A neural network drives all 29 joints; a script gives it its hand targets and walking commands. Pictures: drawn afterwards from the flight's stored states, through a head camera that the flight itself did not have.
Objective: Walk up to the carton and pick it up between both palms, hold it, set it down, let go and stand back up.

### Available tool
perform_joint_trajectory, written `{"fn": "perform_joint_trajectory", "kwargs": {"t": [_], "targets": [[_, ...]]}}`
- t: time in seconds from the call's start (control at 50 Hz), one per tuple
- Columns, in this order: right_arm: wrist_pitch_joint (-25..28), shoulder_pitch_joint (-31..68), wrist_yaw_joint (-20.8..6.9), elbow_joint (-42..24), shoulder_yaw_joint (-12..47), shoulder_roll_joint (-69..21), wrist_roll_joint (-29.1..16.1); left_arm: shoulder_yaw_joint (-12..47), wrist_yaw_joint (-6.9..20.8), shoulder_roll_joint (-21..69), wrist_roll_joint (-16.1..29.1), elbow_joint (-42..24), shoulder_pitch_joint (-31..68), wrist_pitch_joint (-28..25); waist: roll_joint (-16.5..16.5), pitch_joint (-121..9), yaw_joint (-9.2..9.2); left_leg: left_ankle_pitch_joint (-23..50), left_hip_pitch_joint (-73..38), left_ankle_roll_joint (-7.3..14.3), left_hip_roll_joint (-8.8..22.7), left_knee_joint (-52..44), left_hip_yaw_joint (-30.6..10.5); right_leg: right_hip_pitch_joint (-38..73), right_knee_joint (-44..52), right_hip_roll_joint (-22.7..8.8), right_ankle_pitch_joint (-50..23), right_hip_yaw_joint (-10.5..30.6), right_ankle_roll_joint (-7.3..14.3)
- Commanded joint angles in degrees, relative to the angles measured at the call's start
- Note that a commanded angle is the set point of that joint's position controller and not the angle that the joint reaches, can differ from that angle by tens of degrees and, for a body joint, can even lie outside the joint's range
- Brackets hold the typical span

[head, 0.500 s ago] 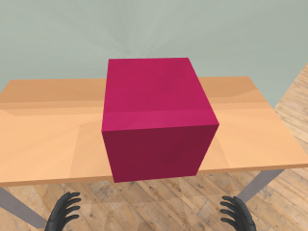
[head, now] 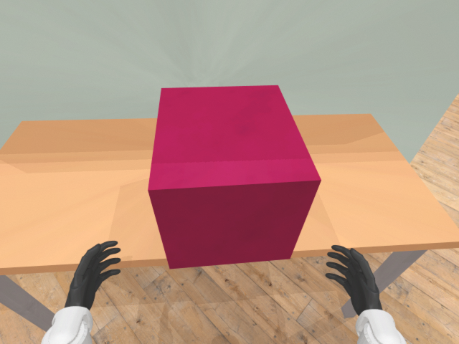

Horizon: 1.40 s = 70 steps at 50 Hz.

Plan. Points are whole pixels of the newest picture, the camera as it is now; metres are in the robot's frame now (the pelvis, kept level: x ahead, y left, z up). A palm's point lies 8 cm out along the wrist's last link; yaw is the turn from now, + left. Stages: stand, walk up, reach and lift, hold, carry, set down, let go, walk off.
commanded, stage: reach and lift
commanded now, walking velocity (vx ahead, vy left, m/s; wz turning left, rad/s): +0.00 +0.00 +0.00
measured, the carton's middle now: (225, 173) +0.47 +0.03 +0.03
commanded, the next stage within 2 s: none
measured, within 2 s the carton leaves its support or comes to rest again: neither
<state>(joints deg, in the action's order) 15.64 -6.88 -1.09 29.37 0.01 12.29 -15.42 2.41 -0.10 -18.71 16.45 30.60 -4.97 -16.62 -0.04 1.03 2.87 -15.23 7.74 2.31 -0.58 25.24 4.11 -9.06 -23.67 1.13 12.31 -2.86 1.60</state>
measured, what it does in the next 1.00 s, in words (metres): stands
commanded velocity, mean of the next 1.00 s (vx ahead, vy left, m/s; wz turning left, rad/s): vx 0.00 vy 0.00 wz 0.00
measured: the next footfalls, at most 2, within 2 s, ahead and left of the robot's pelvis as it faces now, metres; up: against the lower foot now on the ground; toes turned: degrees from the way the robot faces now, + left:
none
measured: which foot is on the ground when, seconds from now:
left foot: down 0.00-1.00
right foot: down 0.00-1.00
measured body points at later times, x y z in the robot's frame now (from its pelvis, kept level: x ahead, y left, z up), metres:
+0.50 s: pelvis +0.00 -0.01 +0.00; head +0.00 +0.00 +0.45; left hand +0.31 +0.27 +0.06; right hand +0.32 -0.21 +0.05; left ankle -0.01 +0.09 -0.74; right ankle +0.01 -0.10 -0.74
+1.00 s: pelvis +0.00 +0.00 +0.01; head +0.02 +0.01 +0.45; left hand +0.37 +0.27 +0.12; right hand +0.39 -0.21 +0.11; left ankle -0.01 +0.09 -0.74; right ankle +0.01 -0.10 -0.74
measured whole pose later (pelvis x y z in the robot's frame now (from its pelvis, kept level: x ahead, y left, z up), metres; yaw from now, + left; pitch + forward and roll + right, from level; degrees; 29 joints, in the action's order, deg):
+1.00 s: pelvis +0.00 +0.00 +0.01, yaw +1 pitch +2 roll -1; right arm -14.8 25.9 3.2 24.5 -1.0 21.0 -22.8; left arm -8.3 1.8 -24.3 15.9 20.9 27.6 23.2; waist -0.4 0.1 1.3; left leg -12.3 11.5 1.9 -0.2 21.7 2.3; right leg -10.9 -16.7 2.4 7.9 -2.3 1.8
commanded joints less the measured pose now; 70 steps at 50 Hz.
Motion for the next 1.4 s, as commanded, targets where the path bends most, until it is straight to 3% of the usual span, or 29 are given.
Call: {"fn": "perform_joint_trajectory", "kwargs": {"t": [0.0,0.16,0.5,0.74,0.96,1.2,1.22,1.24,1.38], "targets": [[2.47,12.52,0.48,-7.33,-1.89,6.81,-1.33,-3.51,0.37,-9.16,1.03,-6.13,13.62,-3.64,1.30,-8.86,-0.14,13.32,4.25,-3.46,1.73,-3.70,-4.75,5.51,2.79,-2.48,-4.70,7.12,1.81],[-2.28,20.19,1.68,-9.01,-1.52,8.83,-3.23,-4.65,0.54,-11.28,2.05,-9.07,22.14,1.84,1.91,-14.28,-0.28,16.74,1.62,-3.46,1.35,-4.04,-4.54,6.30,3.38,-2.14,-7.70,6.76,1.23],[-16.99,33.15,4.65,-16.29,-3.01,12.10,-4.67,-11.27,2.71,-12.96,-0.39,-17.88,35.25,22.78,1.76,-18.12,-0.44,24.78,-3.00,-3.48,1.06,-4.84,-4.07,8.95,6.67,-1.04,-13.25,5.38,0.56],[-23.89,42.96,4.75,-18.65,-4.91,16.28,-6.11,-14.30,2.15,-14.86,-0.97,-23.52,44.84,32.82,2.71,-23.85,-1.43,28.14,-4.83,-3.83,1.59,-3.87,-4.06,8.76,6.56,-0.06,-15.80,4.43,0.43],[-28.68,55.19,4.24,-14.14,-5.49,19.39,-7.60,-14.11,1.89,-16.98,-0.55,-19.61,56.81,37.88,2.89,-28.81,-2.27,28.32,-3.51,-3.79,1.66,-3.11,-4.09,9.00,5.83,0.03,-18.61,4.21,0.08],[-31.62,69.15,3.87,-6.37,-4.62,21.60,-8.44,-13.27,1.44,-20.03,-0.53,-10.84,70.01,41.06,2.19,-34.34,-2.04,28.70,-1.21,-3.51,1.42,-2.39,-3.80,10.67,4.50,0.24,-23.23,3.62,-0.60],[-31.93,65.81,3.13,-5.25,-1.46,21.14,-10.60,-15.46,1.39,-18.64,-2.49,-9.23,63.69,41.36,1.66,-33.23,1.89,32.50,-2.57,-2.73,1.37,-2.70,-4.46,12.75,3.86,0.67,-24.65,3.99,0.00],[-31.95,67.27,3.21,-5.56,-2.11,22.04,-10.97,-15.21,1.55,-20.07,-2.34,-10.41,66.24,41.54,1.62,-34.61,0.65,33.02,-2.84,-2.94,1.14,-2.49,-4.24,12.49,4.09,0.67,-25.09,4.09,-0.19],[-32.30,77.02,3.13,-1.51,-4.94,22.11,-8.28,-10.36,1.40,-20.65,1.21,-5.27,78.36,40.15,1.58,-35.40,-1.87,25.30,0.90,-2.64,1.14,-3.42,-4.59,8.90,4.08,-0.05,-23.70,3.71,-0.49]]}}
